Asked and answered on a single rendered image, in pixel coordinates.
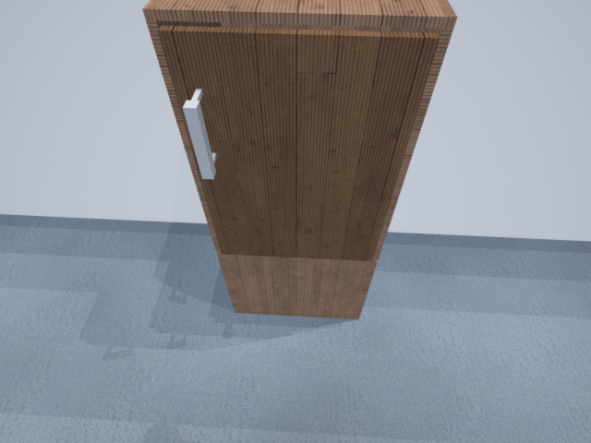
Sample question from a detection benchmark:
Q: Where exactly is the handle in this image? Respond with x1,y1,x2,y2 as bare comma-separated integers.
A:
183,89,217,179

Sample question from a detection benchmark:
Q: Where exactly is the cupboard door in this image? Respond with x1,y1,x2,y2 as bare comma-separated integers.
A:
158,26,440,261

